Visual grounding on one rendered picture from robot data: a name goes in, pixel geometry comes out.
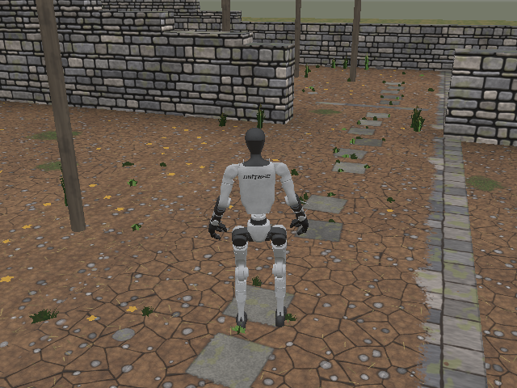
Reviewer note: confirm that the robot left upper arm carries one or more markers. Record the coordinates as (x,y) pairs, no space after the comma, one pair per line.
(231,172)

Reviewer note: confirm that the left robot hand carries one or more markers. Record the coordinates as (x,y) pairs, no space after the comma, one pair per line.
(219,228)

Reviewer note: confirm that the robot left forearm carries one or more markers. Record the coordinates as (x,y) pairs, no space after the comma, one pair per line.
(217,213)

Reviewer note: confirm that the robot right upper arm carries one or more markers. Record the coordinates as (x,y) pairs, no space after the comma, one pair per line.
(282,170)

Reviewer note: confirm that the robot left foot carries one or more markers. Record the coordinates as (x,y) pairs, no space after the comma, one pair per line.
(243,324)

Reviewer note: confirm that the right robot hand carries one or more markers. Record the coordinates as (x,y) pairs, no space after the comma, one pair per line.
(298,223)

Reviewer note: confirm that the left robot shin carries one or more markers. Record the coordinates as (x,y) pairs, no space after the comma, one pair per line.
(240,294)

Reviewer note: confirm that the robot right forearm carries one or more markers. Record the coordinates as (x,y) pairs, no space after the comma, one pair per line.
(298,210)

